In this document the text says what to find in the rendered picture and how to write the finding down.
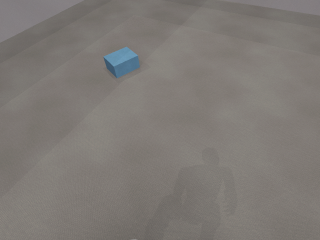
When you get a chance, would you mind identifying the carton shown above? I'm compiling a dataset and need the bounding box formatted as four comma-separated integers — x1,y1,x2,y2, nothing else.
103,47,140,78

